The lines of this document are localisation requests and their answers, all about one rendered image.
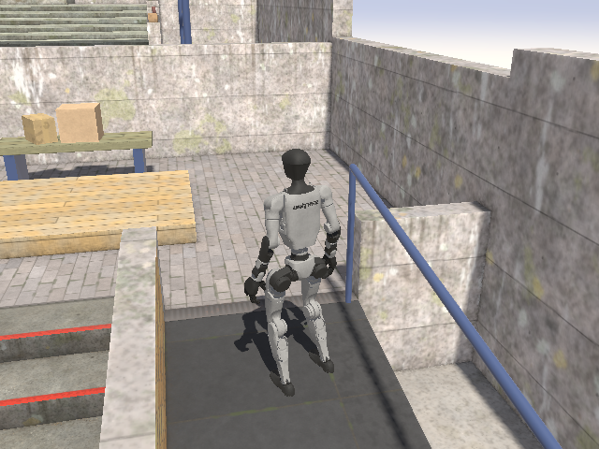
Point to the right robot upper arm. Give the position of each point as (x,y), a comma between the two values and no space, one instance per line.
(331,225)

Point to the humanoid robot head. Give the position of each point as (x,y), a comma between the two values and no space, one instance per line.
(296,163)

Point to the robot left thigh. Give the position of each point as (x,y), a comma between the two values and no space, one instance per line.
(277,281)

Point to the left robot upper arm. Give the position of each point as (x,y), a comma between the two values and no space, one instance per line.
(272,206)

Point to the robot right forearm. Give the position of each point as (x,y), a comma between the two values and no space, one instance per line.
(331,243)

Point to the robot left forearm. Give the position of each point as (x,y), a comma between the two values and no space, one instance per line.
(265,254)

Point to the robot right hand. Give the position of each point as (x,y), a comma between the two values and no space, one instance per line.
(332,264)

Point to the robot left hand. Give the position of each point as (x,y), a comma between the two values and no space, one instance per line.
(251,288)

